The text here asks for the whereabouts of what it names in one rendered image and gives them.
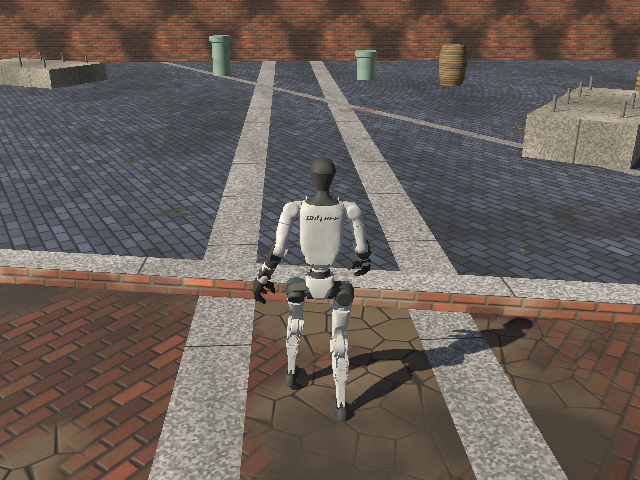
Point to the left robot hand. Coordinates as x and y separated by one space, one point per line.
258 288

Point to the right robot hand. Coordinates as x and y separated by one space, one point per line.
356 263

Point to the robot right foot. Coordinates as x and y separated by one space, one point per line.
341 413

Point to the robot head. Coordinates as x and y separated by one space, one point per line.
322 172

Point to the left robot forearm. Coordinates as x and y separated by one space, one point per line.
269 266

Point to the robot left upper arm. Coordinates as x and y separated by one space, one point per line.
289 211

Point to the robot right upper arm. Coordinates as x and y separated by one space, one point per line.
353 212

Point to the right robot forearm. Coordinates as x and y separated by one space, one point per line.
364 258

